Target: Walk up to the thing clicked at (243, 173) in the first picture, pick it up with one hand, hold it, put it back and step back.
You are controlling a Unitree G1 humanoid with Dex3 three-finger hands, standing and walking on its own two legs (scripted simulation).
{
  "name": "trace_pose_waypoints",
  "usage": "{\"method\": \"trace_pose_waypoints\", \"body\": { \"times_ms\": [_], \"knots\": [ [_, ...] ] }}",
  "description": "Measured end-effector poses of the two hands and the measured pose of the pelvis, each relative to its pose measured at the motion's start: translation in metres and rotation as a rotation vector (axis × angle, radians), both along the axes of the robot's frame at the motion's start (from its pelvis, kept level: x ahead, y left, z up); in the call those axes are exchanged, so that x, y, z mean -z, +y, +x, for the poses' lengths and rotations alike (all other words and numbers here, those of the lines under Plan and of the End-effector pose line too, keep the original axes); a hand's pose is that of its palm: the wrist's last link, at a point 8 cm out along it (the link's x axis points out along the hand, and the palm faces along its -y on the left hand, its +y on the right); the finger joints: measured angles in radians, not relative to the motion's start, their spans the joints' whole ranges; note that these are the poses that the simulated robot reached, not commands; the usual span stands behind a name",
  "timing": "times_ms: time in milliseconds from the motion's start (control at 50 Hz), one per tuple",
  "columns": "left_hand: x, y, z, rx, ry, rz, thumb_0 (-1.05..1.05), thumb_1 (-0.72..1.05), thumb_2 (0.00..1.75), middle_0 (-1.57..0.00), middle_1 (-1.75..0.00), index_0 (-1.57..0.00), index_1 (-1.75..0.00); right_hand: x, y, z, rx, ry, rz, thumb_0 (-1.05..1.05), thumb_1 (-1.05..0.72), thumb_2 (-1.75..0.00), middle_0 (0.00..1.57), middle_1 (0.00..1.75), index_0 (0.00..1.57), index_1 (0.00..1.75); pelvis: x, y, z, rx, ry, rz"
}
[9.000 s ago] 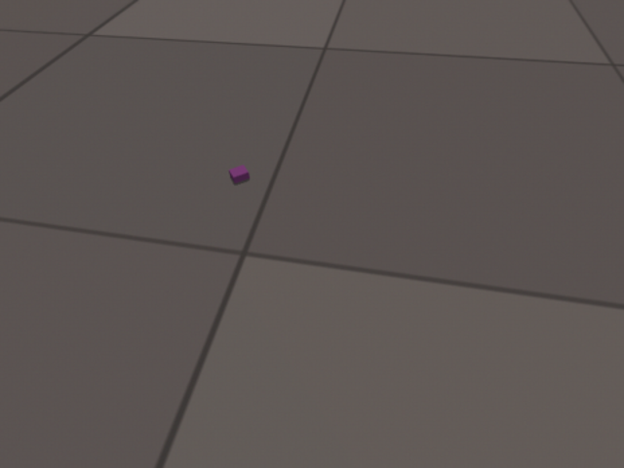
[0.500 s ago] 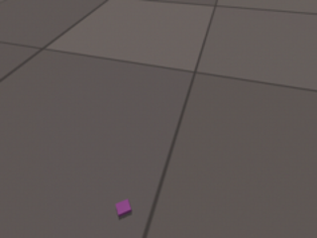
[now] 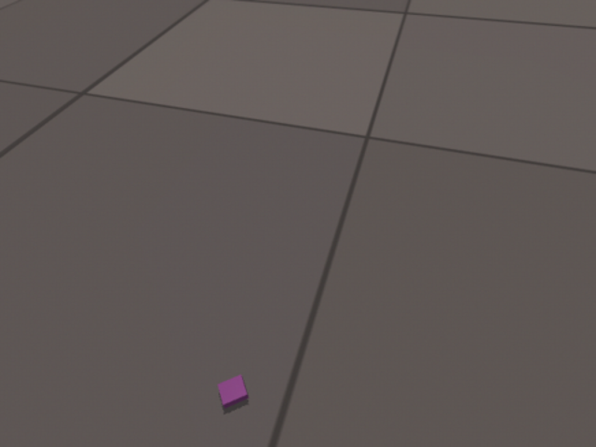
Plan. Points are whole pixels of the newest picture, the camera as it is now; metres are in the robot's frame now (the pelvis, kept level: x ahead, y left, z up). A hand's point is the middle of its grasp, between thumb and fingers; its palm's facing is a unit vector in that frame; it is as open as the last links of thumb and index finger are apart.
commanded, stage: rise first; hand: left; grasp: from above
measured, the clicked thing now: (233, 391) +0.43 +0.26 -0.76
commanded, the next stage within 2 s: none
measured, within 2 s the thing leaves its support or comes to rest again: neither
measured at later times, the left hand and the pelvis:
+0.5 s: hand out of the picture +0.13 +0.26 -0.20, palm faces -0.10 -0.89 -0.44, open 12.3 cm; pelvis -0.02 +0.01 -0.05, yaw +1 degrees
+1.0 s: hand out of the picture +0.12 +0.28 -0.27, palm faces -0.25 -0.77 -0.58, open 12.6 cm; pelvis -0.02 +0.01 -0.13, yaw +1 degrees
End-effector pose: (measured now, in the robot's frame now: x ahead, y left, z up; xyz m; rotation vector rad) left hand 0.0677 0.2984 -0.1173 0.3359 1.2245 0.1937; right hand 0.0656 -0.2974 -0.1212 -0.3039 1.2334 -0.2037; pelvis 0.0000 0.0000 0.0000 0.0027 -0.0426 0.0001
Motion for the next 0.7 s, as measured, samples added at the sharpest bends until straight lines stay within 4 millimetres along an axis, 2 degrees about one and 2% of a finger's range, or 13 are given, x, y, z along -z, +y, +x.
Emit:
{"method": "trace_pose_waypoints", "body": {
  "times_ms": [60,140,220,300,380,480,580,700],
  "knots": [
    [0.000,-0.001,0.002,-0.009,-0.017,-0.002,0.01,0.89,0.90,-0.20,-0.30,-0.20,-0.31,-0.001,0.000,0.001,0.006,-0.018,-0.001,0.01,-0.90,-0.90,0.21,0.30,0.20,0.30,0.001,0.000,-0.001,-0.003,0.012,0.000],
    [0.002,-0.006,0.030,-0.040,-0.109,-0.016,0.01,0.80,0.92,-0.23,-0.38,-0.21,-0.39,0.001,0.012,0.008,-0.009,-0.104,0.011,0.01,-0.93,-0.91,0.20,0.30,0.20,0.30,0.006,0.000,-0.011,-0.019,0.055,-0.004],
    [0.009,-0.004,0.059,0.025,-0.122,-0.014,0.01,0.61,0.89,-0.26,-0.52,-0.24,-0.53,0.007,0.026,0.009,-0.004,-0.140,0.038,0.01,-0.95,-0.91,0.20,0.30,0.20,0.30,0.014,-0.001,-0.018,-0.018,0.115,-0.006],
    [0.014,0.000,0.073,0.069,-0.136,0.016,0.01,0.36,0.85,-0.27,-0.67,-0.27,-0.67,0.014,0.037,0.006,0.012,-0.162,0.060,0.01,-0.96,-0.91,0.21,0.30,0.20,0.30,0.023,0.000,-0.018,-0.010,0.157,-0.006],
    [0.020,0.003,0.071,0.086,-0.109,0.055,0.01,0.08,0.83,-0.28,-0.76,-0.28,-0.76,0.021,0.044,0.008,0.017,-0.183,0.079,0.01,-0.95,-0.91,0.21,0.30,0.20,0.30,0.031,0.004,-0.017,-0.010,0.182,-0.009],
    [0.036,0.005,0.059,0.095,-0.064,0.081,0.00,-0.18,0.82,-0.30,-0.81,-0.29,-0.82,0.030,0.047,0.022,-0.006,-0.241,0.081,0.01,-0.94,-0.91,0.21,0.30,0.20,0.30,0.046,0.007,-0.017,-0.010,0.227,-0.013],
    [0.053,0.007,0.054,0.123,-0.077,0.114,0.00,-0.30,0.80,-0.33,-0.81,-0.31,-0.82,0.041,0.048,0.042,-0.044,-0.295,0.061,0.01,-0.94,-0.91,0.21,0.30,0.20,0.30,0.065,0.008,-0.017,-0.012,0.273,-0.016],
    [0.067,0.009,0.051,0.158,-0.081,0.158,0.00,-0.34,0.78,-0.36,-0.79,-0.34,-0.81,0.054,0.053,0.064,-0.077,-0.355,0.050,0.01,-0.94,-0.91,0.21,0.30,0.20,0.30,0.084,0.008,-0.017,-0.013,0.315,-0.024]
  ]
}}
